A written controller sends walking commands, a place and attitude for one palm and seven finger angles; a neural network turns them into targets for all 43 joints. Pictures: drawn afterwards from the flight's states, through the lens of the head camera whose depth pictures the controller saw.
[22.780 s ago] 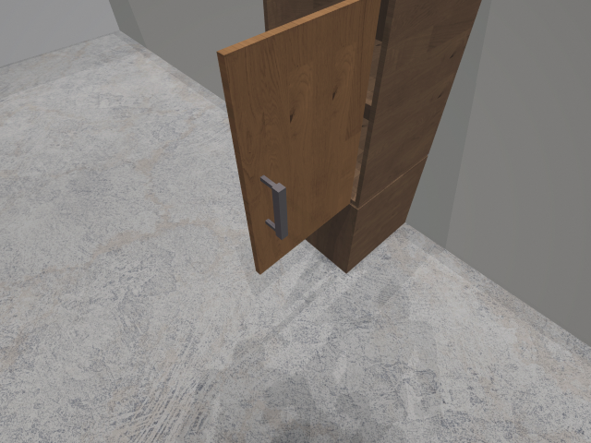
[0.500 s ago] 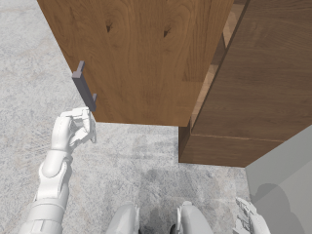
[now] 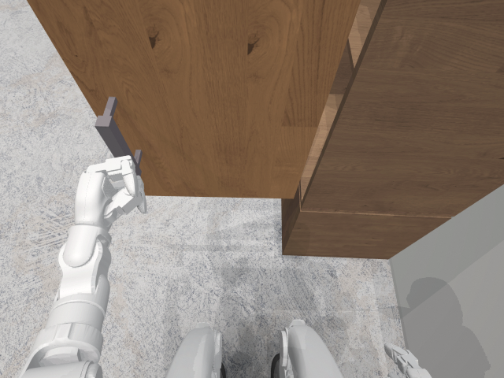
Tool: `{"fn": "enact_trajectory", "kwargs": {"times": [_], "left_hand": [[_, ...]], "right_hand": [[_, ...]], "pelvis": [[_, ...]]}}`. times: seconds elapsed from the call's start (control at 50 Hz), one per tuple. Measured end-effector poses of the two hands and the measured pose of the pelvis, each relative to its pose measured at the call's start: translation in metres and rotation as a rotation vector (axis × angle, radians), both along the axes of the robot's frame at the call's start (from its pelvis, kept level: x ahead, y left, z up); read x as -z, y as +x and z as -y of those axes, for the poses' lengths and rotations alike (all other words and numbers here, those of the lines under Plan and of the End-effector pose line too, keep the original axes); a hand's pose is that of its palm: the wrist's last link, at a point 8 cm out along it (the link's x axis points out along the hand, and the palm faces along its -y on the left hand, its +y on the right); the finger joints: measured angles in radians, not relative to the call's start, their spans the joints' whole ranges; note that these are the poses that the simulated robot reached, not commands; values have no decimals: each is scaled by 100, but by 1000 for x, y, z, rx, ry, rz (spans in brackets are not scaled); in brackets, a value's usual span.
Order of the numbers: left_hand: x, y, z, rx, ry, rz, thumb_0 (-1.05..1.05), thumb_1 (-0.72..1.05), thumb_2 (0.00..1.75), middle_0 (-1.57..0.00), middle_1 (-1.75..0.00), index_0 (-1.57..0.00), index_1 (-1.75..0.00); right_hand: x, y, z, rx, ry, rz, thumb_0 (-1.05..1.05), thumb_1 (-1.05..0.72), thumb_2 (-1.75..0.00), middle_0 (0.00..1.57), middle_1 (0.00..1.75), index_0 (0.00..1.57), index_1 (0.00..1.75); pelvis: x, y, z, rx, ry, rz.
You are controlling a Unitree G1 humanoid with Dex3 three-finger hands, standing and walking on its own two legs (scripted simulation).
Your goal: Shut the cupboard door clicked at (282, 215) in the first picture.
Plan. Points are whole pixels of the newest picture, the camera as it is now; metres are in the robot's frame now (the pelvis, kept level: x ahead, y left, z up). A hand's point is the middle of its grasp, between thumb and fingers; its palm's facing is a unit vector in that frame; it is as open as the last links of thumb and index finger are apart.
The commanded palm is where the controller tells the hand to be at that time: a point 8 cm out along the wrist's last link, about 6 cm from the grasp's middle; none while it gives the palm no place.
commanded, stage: bring the fist close to the handle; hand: left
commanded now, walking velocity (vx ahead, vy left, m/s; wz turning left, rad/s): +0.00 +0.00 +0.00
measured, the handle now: (124, 142) +0.49 +0.23 +0.02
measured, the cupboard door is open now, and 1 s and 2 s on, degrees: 91 81 70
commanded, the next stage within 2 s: push the door shut along its arc in 0.08 s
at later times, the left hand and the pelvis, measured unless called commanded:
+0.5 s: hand (141, 176) +0.42 +0.18 +0.03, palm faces -0.08 -1.00 -0.04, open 3.1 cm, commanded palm +0.40 +0.23 +0.03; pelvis -0.01 +0.00 -0.01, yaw +0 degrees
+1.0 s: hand (145, 149) +0.47 +0.19 +0.03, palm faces -0.20 -0.98 -0.05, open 3.1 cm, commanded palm +0.48 +0.20 +0.03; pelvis -0.02 +0.01 -0.03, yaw +0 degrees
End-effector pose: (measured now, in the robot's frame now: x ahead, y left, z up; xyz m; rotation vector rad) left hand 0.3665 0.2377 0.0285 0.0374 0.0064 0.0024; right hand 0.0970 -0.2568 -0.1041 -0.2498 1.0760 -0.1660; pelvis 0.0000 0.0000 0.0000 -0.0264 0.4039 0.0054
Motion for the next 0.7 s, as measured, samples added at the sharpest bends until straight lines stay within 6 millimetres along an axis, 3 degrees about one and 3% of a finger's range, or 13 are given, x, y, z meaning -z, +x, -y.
{"fn": "enact_trajectory", "kwargs": {"times": [0.24, 0.38, 0.5, 0.7], "left_hand": [[-1, -3, -2, 17, -4, 13, 1, 90, 90, -130, -150, -130, -150], [-2, 14, 0, 52, 10, 10, 1, 90, 90, -130, -150, -130, -150], [-5, 35, -1, 88, 7, 12, 1, 90, 90, -130, -150, -130, -150], [-6, 55, -7, 138, 6, 4, 1, 90, 90, -133, -150, -132, -150]], "right_hand": [[-3, 18, -2, -27, -9, 44, 1, -90, -90, 20, 30, 20, 30], [-1, 19, -2, -38, -20, 52, 1, -90, -90, 20, 30, 20, 30], [3, 5, 0, -14, -25, 19, 1, -90, -90, 20, 30, 20, 30], [12, -37, 3, 19, -40, -96, 1, -90, -90, 20, 30, 20, 30]], "pelvis": [[1, -2, 0, -9, -6, 6], [4, -6, 0, -14, -9, 3], [8, -8, -1, -10, -13, -9], [14, -13, -4, -15, -22, -26]]}}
